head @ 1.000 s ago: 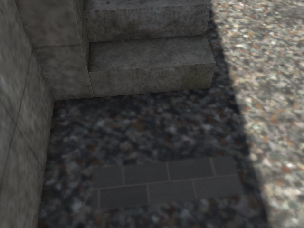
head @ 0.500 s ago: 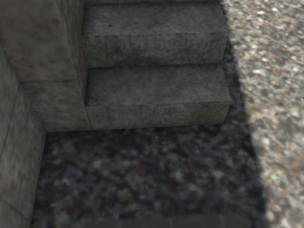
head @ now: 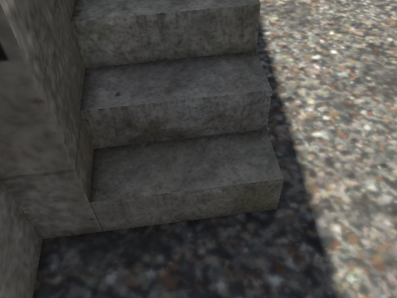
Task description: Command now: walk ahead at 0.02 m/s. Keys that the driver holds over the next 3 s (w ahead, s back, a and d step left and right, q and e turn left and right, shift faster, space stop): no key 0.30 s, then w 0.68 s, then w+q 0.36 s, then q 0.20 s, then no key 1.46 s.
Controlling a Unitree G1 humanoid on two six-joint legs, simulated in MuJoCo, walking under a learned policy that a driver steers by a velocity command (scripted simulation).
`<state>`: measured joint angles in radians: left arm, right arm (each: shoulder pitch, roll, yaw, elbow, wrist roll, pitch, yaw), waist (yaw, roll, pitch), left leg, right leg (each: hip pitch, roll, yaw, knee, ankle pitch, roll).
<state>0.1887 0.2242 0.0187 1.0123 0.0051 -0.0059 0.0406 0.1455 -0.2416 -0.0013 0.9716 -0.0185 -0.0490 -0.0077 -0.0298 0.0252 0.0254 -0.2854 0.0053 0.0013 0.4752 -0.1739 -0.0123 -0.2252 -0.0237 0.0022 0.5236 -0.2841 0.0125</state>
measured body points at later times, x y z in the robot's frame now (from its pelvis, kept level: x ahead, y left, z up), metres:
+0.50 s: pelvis +0.06 +0.00 +0.00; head +0.06 +0.01 +0.45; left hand +0.06 +0.26 -0.15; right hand +0.12 -0.26 -0.14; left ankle +0.06 +0.11 -0.73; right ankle +0.00 -0.13 -0.74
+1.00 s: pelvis +0.29 -0.03 -0.02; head +0.33 -0.04 +0.42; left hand +0.54 +0.18 -0.11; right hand +0.19 -0.29 -0.16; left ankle +0.07 +0.11 -0.73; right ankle +0.43 -0.14 -0.74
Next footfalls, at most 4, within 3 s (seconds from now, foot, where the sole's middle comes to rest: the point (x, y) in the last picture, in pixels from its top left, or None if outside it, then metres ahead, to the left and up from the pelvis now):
0.98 right None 0.47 -0.14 -0.77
1.46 left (195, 272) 0.61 0.05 -0.77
1.88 right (255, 267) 0.61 -0.15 -0.77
2.20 left None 0.50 0.07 -0.77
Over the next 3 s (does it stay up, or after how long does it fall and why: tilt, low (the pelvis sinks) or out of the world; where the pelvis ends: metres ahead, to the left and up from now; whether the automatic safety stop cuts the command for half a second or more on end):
stays up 0.52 -0.08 0.01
